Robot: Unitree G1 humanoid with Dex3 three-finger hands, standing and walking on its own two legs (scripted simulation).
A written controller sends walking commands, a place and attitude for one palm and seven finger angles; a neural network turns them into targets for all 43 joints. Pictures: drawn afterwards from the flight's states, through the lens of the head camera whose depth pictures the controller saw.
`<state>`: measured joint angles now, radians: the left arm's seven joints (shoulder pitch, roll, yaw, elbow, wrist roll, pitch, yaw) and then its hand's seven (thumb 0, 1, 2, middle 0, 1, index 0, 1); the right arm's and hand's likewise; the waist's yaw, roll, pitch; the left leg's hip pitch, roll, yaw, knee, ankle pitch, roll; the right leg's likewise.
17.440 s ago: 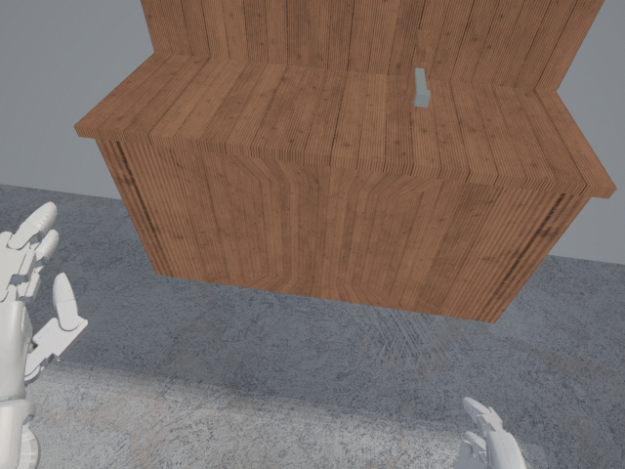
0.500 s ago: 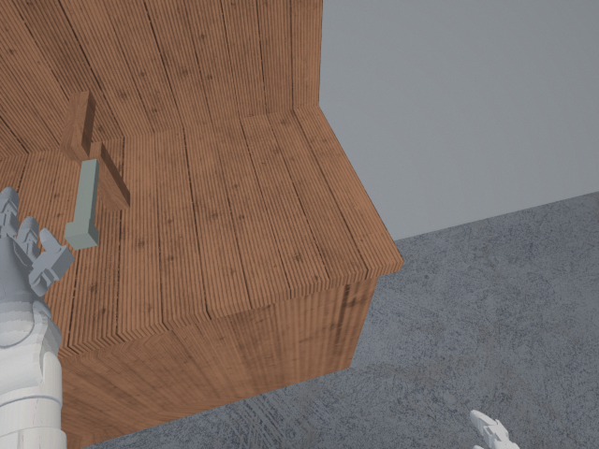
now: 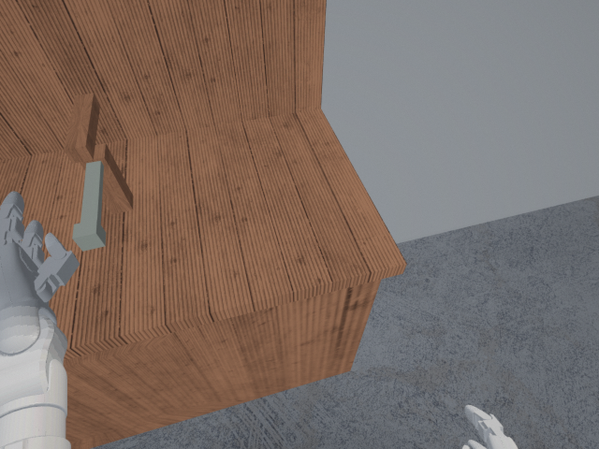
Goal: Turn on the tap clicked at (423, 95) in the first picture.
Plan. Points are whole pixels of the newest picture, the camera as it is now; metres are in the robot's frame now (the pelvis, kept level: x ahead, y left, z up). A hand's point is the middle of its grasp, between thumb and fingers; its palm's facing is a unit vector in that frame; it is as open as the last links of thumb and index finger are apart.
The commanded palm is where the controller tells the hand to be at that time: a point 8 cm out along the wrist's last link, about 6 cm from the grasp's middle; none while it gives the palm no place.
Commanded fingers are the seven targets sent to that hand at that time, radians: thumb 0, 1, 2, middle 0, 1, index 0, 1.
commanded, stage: push the lever round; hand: left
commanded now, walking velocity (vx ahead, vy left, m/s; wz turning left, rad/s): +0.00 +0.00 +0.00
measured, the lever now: (89, 235) +0.35 +0.30 +0.10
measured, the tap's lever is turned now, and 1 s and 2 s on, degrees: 2 17 43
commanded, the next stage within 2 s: none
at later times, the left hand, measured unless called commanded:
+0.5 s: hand (93, 250) +0.33 +0.30 +0.09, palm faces +0.55 -0.83 -0.08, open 7.8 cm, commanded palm +0.29 +0.33 +0.09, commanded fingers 0.00 0.90 0.90 -0.15 -0.15 -0.15 -0.15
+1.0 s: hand (123, 248) +0.34 +0.26 +0.09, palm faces +0.58 -0.81 -0.06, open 7.7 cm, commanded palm +0.30 +0.28 +0.09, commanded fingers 0.00 0.90 0.90 -0.15 -0.15 -0.15 -0.15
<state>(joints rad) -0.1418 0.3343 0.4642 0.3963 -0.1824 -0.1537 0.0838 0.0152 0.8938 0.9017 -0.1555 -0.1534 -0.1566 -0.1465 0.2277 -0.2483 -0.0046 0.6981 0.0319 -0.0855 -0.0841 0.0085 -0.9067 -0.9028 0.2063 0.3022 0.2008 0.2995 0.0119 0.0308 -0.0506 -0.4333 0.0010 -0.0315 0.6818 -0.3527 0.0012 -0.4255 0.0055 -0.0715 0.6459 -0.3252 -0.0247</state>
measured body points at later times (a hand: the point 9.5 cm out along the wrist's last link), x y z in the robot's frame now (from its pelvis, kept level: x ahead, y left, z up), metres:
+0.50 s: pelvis +0.00 +0.00 +0.00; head +0.03 -0.01 +0.45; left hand +0.30 +0.34 +0.09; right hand +0.13 -0.25 -0.11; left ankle -0.01 +0.12 -0.72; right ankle +0.00 -0.10 -0.72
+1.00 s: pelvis -0.01 +0.00 +0.00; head +0.02 -0.01 +0.45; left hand +0.30 +0.30 +0.09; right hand +0.15 -0.24 -0.11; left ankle -0.01 +0.12 -0.72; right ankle +0.00 -0.10 -0.72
